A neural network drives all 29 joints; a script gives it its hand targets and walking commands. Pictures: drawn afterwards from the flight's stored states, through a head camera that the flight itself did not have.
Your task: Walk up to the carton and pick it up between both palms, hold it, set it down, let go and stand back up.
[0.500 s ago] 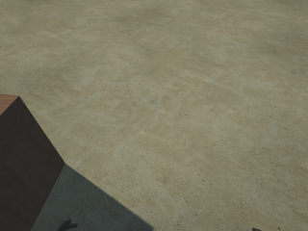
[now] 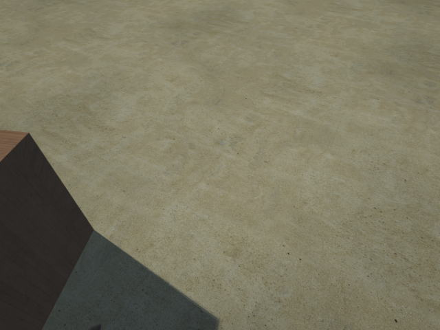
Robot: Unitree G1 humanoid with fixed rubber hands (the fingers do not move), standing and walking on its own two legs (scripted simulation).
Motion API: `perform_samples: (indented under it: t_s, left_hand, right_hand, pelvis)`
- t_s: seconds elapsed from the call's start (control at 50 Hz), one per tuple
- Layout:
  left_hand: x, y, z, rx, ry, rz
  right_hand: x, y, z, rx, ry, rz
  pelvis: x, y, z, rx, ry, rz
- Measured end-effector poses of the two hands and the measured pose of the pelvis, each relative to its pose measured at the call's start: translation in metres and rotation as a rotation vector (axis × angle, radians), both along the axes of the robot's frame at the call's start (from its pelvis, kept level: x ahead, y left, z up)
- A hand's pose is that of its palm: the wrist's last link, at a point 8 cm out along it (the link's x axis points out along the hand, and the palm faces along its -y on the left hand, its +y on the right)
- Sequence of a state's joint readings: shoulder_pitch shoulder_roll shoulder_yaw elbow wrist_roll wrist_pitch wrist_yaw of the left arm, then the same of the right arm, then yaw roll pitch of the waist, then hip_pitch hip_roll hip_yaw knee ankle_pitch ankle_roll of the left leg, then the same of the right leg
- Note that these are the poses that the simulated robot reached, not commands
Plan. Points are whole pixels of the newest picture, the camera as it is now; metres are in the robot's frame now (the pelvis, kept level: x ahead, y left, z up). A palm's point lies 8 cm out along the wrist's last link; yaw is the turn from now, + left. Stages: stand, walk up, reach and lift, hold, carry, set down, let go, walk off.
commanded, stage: walk up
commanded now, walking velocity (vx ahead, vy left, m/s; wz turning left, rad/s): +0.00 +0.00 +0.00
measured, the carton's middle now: out of the picture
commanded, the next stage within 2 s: none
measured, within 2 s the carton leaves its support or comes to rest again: neither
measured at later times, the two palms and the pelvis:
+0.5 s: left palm out of the picture +0.02 +0.43 -0.09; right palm (341, 318) +0.18 -0.21 -0.09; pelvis +0.00 +0.08 -0.01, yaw +12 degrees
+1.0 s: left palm out of the picture +0.06 +0.50 -0.10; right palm (264, 257) +0.30 -0.08 -0.08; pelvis +0.09 +0.15 +0.00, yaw +26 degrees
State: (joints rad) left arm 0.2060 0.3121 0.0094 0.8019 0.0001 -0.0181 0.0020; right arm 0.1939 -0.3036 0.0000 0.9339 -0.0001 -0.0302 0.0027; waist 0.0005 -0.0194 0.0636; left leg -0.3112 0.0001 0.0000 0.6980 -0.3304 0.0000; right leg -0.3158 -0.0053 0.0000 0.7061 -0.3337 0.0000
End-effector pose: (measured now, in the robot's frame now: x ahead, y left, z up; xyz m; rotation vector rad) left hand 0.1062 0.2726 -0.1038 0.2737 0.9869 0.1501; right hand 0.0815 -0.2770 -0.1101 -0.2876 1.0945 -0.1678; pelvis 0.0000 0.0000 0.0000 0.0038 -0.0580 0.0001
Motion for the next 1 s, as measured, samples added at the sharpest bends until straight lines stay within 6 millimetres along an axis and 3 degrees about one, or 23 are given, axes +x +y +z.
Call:
perform_samples:
  t_s: [0.18, 0.24, 0.32, 0.4, 0.52, 0.58, 0.66, 0.74, 0.86, 1.0]
  left_hand:
    - [-0.004, 0.001, -0.002, -0.001, 0.014, 0.003]
    - [-0.008, 0.012, 0.0, 0.017, -0.001, 0.035]
    - [-0.027, 0.046, 0.007, 0.062, -0.019, 0.134]
    - [-0.056, 0.089, 0.014, 0.109, 0.001, 0.224]
    - [-0.085, 0.167, 0.006, 0.143, 0.019, 0.309]
    - [-0.085, 0.196, -0.003, 0.137, 0.016, 0.346]
    - [-0.076, 0.205, -0.002, 0.098, 0.016, 0.342]
    - [-0.073, 0.211, -0.001, 0.077, 0.039, 0.34]
    - [-0.069, 0.223, 0.003, 0.088, 0.063, 0.385]
    - [-0.047, 0.224, 0.009, 0.114, 0.065, 0.433]
  right_hand:
    - [-0.006, -0.001, -0.002, 0.003, 0.023, -0.004]
    - [0.002, 0.0, 0.001, 0.026, 0.04, 0.029]
    - [0.029, 0.004, 0.01, 0.004, 0.048, 0.133]
    - [0.066, 0.02, 0.019, -0.026, 0.019, 0.25]
    - [0.106, 0.08, 0.018, -0.058, -0.018, 0.367]
    - [0.108, 0.114, 0.014, -0.051, -0.015, 0.38]
    - [0.111, 0.145, 0.023, -0.04, 0.021, 0.386]
    - [0.126, 0.162, 0.031, -0.057, 0.03, 0.406]
    - [0.164, 0.185, 0.031, -0.051, 0.031, 0.459]
    - [0.219, 0.2, 0.025, -0.04, 0.035, 0.52]
  pelvis:
    - [-0.002, 0.0, 0.0, 0.0, -0.002, 0.0]
    - [-0.003, 0.001, -0.001, -0.003, 0.0, 0.023]
    - [-0.003, 0.013, 0.0, -0.006, 0.006, 0.106]
    - [-0.002, 0.037, -0.002, -0.014, 0.014, 0.15]
    - [0.004, 0.089, -0.016, -0.044, 0.023, 0.227]
    - [0.007, 0.107, -0.02, -0.03, 0.008, 0.269]
    - [0.015, 0.122, -0.007, -0.067, 0.014, 0.319]
    - [0.026, 0.134, 0.001, -0.053, 0.015, 0.354]
    - [0.05, 0.146, 0.004, -0.045, 0.027, 0.403]
    - [0.092, 0.146, 0.004, -0.051, 0.053, 0.46]
